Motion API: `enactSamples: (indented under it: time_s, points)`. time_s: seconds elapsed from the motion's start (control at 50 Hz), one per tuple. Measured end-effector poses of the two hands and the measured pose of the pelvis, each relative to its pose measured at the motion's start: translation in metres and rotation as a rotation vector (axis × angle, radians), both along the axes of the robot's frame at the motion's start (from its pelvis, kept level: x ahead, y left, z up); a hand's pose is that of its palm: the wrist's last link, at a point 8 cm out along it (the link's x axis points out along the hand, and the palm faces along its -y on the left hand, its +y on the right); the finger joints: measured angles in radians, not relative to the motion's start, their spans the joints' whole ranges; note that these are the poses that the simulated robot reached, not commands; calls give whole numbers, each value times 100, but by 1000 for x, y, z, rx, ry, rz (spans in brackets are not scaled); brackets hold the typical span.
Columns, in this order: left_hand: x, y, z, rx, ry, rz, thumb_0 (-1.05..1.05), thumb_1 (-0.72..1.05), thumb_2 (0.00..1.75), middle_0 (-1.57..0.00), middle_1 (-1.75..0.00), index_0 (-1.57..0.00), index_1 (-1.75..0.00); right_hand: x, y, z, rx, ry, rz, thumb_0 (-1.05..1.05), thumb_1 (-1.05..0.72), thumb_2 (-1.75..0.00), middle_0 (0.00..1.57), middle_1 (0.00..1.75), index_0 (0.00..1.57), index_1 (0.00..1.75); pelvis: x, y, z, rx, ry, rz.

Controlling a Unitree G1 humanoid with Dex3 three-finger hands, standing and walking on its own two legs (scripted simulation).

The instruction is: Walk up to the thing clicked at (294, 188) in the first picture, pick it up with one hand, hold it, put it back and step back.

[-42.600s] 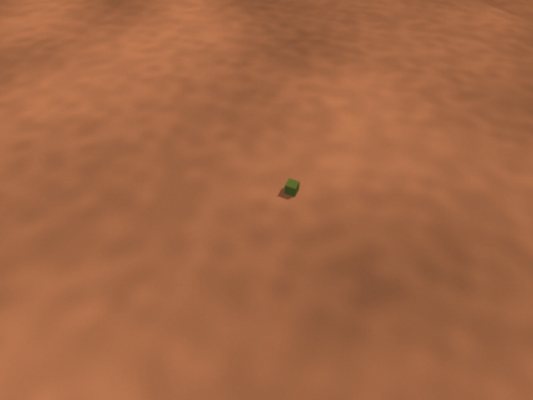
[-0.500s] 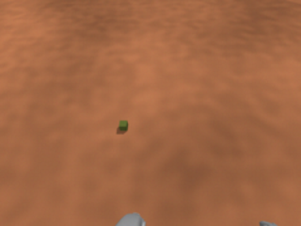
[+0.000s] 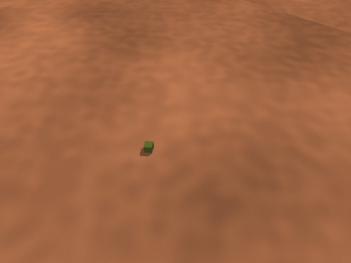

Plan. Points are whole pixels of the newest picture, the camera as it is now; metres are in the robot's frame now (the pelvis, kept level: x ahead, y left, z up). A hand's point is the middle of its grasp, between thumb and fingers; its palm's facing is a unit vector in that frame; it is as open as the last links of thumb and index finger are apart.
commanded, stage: step back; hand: left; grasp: from above
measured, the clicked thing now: (148, 146) +1.03 +0.22 -0.73
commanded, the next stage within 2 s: stand in 0.60 s
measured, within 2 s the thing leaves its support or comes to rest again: neither
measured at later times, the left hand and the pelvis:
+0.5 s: hand out of the picture +0.14 +0.28 -0.15, palm faces -0.02 -0.93 -0.36, open 7.4 cm; pelvis +0.05 +0.02 +0.00, yaw +0 degrees
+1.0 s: hand out of the picture +0.14 +0.26 -0.14, palm faces -0.04 -0.95 -0.32, open 7.4 cm; pelvis +0.04 +0.02 +0.02, yaw -1 degrees
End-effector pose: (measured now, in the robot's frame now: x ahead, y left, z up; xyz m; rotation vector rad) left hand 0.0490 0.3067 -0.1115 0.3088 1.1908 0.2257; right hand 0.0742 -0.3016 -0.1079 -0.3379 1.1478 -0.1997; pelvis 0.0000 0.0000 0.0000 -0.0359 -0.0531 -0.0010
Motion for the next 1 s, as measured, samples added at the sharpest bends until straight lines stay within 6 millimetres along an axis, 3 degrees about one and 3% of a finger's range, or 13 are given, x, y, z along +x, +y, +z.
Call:
enactSamples:
  time_s: [0.1,0.2,0.34,0.58,0.68,0.82,1.0]
  points:
    - [-8,3,6,10,-5,39,1,90,90,-20,-30,-20,-30,16,-1,2,-1,6,35,1,-90,-90,20,30,20,30,7,3,3,27,6,18]
    - [0,21,-1,11,15,45,1,90,90,-20,-30,-20,-30,28,8,0,-20,19,41,1,-90,-90,20,30,20,29,17,17,-1,34,7,30]
    - [41,29,-5,3,29,4,1,91,90,-20,-30,-20,-29,36,27,4,-2,24,9,1,-90,-90,20,30,20,30,35,22,2,39,27,3]
    - [107,16,7,12,-58,-50,1,91,90,-20,-30,-20,-29,73,31,-4,33,-1,-30,1,-90,-90,20,30,20,30,58,22,4,34,27,-10]
    - [123,12,11,2,-84,-57,1,91,90,-20,-30,-20,-29,79,31,2,32,-15,-29,1,-90,-90,20,30,20,30,59,22,8,37,19,-12]
    - [120,2,13,-20,-70,-72,1,91,90,-20,-30,-20,-29,73,26,10,24,-15,-37,1,-90,-90,20,30,20,30,53,20,14,38,5,-11]
    - [87,-3,12,-30,-22,-60,1,91,90,-20,-30,-20,-29,48,21,12,28,13,-42,1,-90,-90,20,30,20,30,38,16,18,38,-11,-11]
